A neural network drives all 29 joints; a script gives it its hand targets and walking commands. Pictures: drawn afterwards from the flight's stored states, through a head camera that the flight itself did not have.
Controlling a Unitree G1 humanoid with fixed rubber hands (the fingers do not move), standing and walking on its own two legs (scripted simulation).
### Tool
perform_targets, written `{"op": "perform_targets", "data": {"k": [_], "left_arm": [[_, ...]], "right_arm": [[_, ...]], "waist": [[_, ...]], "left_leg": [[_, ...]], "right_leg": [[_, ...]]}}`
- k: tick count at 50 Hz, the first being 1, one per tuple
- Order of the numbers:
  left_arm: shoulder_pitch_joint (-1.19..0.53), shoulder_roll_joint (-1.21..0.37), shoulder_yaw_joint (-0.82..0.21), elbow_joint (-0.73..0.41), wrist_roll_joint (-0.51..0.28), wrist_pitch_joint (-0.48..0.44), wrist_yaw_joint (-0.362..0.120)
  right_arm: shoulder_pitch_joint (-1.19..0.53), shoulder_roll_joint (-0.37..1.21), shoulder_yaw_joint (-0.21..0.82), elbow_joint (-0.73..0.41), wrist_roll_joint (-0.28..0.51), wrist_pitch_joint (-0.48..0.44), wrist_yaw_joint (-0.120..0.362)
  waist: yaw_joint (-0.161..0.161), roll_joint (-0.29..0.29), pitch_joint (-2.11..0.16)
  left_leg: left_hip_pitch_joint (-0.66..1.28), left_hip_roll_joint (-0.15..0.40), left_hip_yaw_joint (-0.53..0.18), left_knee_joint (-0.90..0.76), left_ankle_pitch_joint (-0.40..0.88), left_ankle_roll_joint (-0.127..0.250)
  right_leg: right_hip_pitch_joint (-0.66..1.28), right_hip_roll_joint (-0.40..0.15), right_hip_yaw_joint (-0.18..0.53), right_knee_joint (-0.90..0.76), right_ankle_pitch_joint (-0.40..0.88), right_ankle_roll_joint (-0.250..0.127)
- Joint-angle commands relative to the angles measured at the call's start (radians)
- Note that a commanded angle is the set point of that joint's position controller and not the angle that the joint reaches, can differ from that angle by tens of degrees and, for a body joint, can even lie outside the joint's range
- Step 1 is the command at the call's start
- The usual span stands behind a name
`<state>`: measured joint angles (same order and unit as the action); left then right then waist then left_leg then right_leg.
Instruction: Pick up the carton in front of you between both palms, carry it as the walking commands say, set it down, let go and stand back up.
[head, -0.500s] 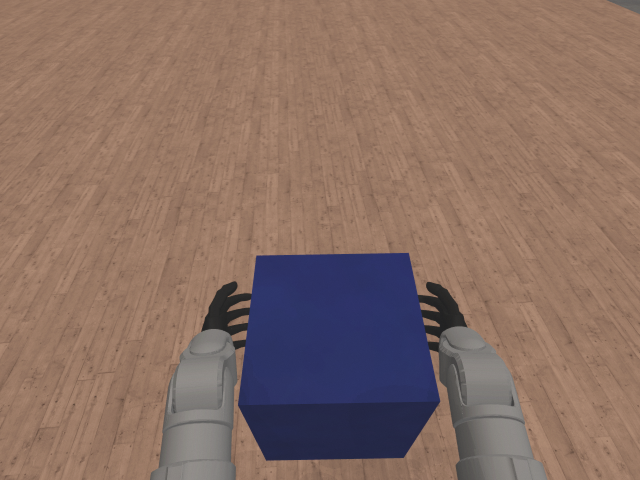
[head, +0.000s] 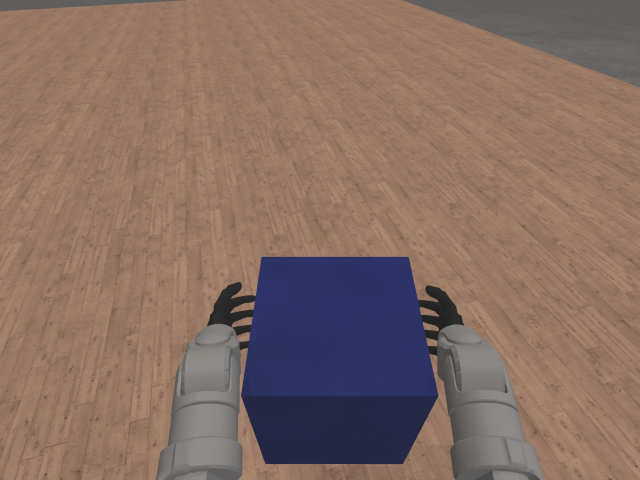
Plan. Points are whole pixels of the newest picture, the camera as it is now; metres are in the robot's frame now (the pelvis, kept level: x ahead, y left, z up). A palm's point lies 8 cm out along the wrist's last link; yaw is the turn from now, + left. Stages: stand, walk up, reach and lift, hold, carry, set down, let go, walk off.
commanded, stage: set down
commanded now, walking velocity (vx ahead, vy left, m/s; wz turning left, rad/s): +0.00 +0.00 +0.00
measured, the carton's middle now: (334, 363) +0.31 +0.00 -0.03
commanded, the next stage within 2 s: none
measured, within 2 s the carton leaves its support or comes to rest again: neither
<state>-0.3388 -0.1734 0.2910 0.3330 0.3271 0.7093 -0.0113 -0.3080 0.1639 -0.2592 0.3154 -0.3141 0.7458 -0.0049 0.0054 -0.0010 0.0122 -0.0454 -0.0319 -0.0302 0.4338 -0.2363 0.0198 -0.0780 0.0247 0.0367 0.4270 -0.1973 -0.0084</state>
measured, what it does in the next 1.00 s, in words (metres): lowers itself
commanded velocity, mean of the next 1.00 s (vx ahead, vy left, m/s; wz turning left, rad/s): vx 0.00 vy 0.00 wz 0.00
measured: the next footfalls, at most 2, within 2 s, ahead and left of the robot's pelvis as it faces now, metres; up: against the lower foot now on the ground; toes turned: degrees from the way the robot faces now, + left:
none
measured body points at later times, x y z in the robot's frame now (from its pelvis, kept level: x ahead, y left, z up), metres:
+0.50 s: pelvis -0.03 +0.00 -0.04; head +0.14 +0.01 +0.38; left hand +0.34 +0.17 -0.10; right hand +0.36 -0.13 -0.11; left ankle +0.01 +0.11 -0.74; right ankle +0.03 -0.11 -0.74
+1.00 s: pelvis -0.05 -0.01 -0.16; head +0.19 -0.01 +0.22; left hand +0.38 +0.20 -0.23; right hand +0.41 -0.11 -0.25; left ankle +0.01 +0.11 -0.74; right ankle +0.03 -0.12 -0.74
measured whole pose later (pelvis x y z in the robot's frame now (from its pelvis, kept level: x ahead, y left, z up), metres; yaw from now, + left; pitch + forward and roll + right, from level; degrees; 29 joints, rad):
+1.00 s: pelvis -0.05 -0.01 -0.16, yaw +1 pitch +38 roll +1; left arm -0.79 -0.11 0.56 0.55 0.26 0.25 -0.01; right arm -0.81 0.09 -0.40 0.64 -0.27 0.26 -0.06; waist 0.08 -0.04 -0.15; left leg -1.55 -0.08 -0.05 1.34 -0.47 -0.02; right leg -1.58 0.10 0.07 1.34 -0.42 0.00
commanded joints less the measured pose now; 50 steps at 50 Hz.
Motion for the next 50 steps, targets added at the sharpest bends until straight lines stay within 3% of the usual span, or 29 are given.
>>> {"op": "perform_targets", "data": {"k": [1,5,9,14,17,21,25,28,30,34,38,43,50], "left_arm": [[-0.465,-0.958,-0.5,0.02,-0.271,-0.017,-0.253],[-0.573,-0.968,-0.441,0.071,-0.248,-0.05,-0.234],[-0.674,-0.946,-0.27,0.208,-0.149,-0.124,-0.2],[-0.659,-0.78,-0.067,0.279,-0.003,-0.232,-0.136],[-0.591,-0.686,-0.014,0.292,0.055,-0.323,-0.117],[-0.614,-0.714,-0.126,0.258,0.007,-0.466,-0.126],[-0.725,-0.798,-0.326,0.203,-0.099,-0.574,-0.144],[-0.77,-0.841,-0.465,0.139,-0.177,-0.609,-0.155],[-0.762,-0.842,-0.499,0.128,-0.192,-0.6,-0.162],[-0.757,-0.83,-0.447,0.187,-0.189,-0.531,-0.198],[-0.817,-0.834,-0.344,0.28,-0.155,-0.464,-0.243],[-0.886,-0.836,-0.284,0.34,-0.144,-0.44,-0.263],[-0.978,-0.818,-0.301,0.332,-0.185,-0.448,-0.24]], "right_arm": [[-0.542,0.908,0.485,-0.029,0.254,-0.051,0.258],[-0.623,0.869,0.375,0.054,0.184,-0.093,0.263],[-0.745,0.82,0.222,0.203,0.077,-0.172,0.268],[-0.755,0.696,0.069,0.292,-0.03,-0.279,0.234],[-0.682,0.631,0.031,0.343,-0.062,-0.368,0.223],[-0.666,0.676,0.135,0.35,-0.01,-0.514,0.213],[-0.801,0.754,0.345,0.277,0.1,-0.63,0.185],[-0.854,0.813,0.48,0.205,0.163,-0.664,0.159],[-0.846,0.838,0.516,0.191,0.169,-0.65,0.146],[-0.829,0.867,0.494,0.252,0.143,-0.579,0.146],[-0.883,0.875,0.407,0.341,0.108,-0.523,0.162],[-0.981,0.867,0.362,0.368,0.113,-0.513,0.161],[-1.11,0.847,0.397,0.356,0.165,-0.526,0.131]], "waist": [[-0.014,0.035,-0.168],[-0.034,0.057,-0.135],[-0.021,0.059,-0.09],[0.019,0.006,-0.115],[0.039,-0.008,-0.16],[0.03,-0.011,-0.343],[0.046,-0.007,-0.704],[0.047,-0.021,-1.027],[0.058,-0.031,-1.087],[0.085,-0.05,-0.963],[0.079,-0.061,-0.812],[0.092,-0.068,-0.841],[0.126,-0.072,-1.017]], "left_leg": [[-0.037,-0.017,-0.073,-0.096,0.113,-0.015],[-0.061,0.004,-0.096,-0.092,0.057,-0.033],[-0.154,0.012,-0.115,-0.054,-0.062,-0.028],[-0.242,-0.019,-0.079,0.041,0.039,-0.008],[-0.314,-0.042,-0.056,0.111,0.139,-0.011],[-0.388,-0.07,-0.043,0.222,0.263,-0.023],[-0.449,-0.087,-0.03,0.377,0.365,-0.034],[-0.501,-0.097,-0.022,0.49,0.461,-0.045],[-0.586,-0.104,-0.012,0.53,0.437,-0.051],[-0.806,-0.11,0.006,0.564,0.232,-0.047],[-0.973,-0.114,0.02,0.608,0.038,-0.031],[-1.089,-0.118,0.028,0.696,0.033,-0.03],[-1.209,-0.128,0.046,0.848,0.078,-0.047]], "right_leg": [[0.059,0.04,0.048,-0.055,0.083,-0.016],[0.005,0.052,0.038,-0.022,0.017,-0.034],[-0.074,0.053,0.034,0.043,-0.054,-0.041],[-0.19,0.057,0.034,0.101,-0.012,-0.034],[-0.287,0.064,0.037,0.149,0.069,-0.024],[-0.394,0.085,0.037,0.246,0.186,-0.007],[-0.439,0.099,0.04,0.386,0.298,0.003],[-0.45,0.106,0.038,0.504,0.416,0.017],[-0.478,0.11,0.038,0.55,0.42,0.023],[-0.605,0.117,0.035,0.586,0.236,0.026],[-0.766,0.115,0.025,0.611,0.023,0.024],[-0.889,0.124,0.013,0.705,0.007,0.022],[-1.002,0.144,0.0,0.872,0.043,0.026]]}}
